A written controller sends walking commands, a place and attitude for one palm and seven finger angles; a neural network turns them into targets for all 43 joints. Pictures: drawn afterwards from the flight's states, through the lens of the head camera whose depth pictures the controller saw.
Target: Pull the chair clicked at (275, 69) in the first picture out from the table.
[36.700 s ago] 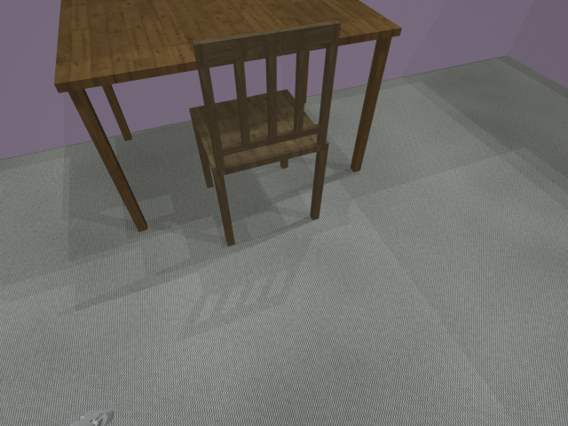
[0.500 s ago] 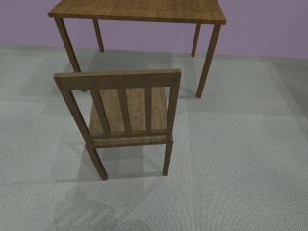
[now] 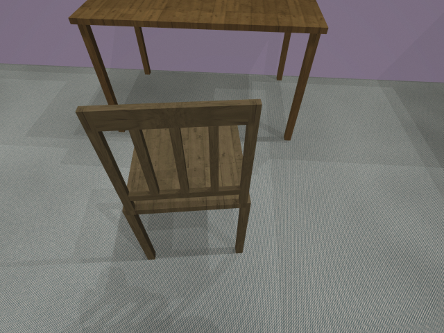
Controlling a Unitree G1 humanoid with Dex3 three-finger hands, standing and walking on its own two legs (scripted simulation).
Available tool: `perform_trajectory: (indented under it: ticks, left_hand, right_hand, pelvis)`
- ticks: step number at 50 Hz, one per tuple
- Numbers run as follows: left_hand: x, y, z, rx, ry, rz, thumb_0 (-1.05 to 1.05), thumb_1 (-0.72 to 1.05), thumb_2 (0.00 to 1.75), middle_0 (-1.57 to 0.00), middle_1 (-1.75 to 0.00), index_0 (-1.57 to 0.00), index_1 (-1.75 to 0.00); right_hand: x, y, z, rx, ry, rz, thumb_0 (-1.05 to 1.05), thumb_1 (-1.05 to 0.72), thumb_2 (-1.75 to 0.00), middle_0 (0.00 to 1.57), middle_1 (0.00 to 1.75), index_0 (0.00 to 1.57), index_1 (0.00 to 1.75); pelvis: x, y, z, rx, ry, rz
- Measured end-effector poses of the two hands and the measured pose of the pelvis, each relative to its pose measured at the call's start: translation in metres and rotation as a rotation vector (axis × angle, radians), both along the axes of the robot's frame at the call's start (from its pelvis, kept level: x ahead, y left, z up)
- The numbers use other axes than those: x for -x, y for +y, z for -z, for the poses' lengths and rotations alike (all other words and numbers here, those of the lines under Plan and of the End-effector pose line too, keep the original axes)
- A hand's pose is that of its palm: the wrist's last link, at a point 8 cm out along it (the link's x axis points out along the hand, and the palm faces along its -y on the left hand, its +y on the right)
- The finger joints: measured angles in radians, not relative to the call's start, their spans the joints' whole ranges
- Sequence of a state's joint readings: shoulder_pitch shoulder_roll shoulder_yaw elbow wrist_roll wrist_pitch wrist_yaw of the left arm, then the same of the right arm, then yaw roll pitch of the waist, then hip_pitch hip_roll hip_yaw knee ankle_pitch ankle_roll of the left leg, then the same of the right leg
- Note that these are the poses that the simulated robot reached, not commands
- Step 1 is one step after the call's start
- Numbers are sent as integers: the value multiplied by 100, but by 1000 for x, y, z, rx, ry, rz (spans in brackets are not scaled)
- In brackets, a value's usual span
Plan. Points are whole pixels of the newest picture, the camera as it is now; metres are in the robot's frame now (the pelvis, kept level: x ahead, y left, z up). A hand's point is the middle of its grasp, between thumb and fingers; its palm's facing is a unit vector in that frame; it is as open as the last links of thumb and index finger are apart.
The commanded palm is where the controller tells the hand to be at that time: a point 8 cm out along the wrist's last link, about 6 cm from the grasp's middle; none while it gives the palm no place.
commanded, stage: look to check the result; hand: left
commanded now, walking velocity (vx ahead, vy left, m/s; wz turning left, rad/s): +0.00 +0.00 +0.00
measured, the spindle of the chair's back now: (180, 162) +0.56 +0.15 -0.11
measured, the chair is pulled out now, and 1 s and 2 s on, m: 0.60 0.60 0.60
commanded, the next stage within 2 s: stand and wait in 0.06 s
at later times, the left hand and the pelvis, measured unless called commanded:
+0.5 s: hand out of the picture +0.00 +0.16 -0.17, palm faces +0.03 -0.98 -0.17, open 7.4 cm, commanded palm none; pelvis +0.00 +0.00 +0.00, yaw +0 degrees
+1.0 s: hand out of the picture -0.01 +0.15 -0.17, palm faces +0.04 -0.99 -0.16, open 7.4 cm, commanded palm none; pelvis +0.00 -0.01 +0.00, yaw +0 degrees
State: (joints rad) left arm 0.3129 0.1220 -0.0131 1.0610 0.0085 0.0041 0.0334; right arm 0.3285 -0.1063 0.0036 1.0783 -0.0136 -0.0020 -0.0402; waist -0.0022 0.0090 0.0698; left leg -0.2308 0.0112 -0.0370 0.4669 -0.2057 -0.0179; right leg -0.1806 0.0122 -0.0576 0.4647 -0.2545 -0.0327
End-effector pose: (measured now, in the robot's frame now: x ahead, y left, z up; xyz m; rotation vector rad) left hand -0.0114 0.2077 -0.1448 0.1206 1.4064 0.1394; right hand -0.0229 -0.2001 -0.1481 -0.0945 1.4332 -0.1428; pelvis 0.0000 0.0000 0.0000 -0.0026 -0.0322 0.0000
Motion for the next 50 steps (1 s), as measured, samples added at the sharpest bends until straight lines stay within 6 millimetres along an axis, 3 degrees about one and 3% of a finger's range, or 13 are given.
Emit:
perform_trajectory:
  ticks: [35,50]
  left_hand:
    - [-1,-6,0,-1,-5,-14,1,91,90,-20,-30,-20,-30]
    - [5,-9,0,7,3,-16,1,91,90,-20,-30,-20,-30]
  right_hand:
    - [-5,-5,1,1,-4,-6,0,-91,-89,19,30,20,30]
    - [3,-5,0,1,10,-3,0,-91,-89,19,30,20,30]
  pelvis:
    - [-3,-6,0,-2,-8,-5]
    - [0,-6,0,-1,-8,-5]
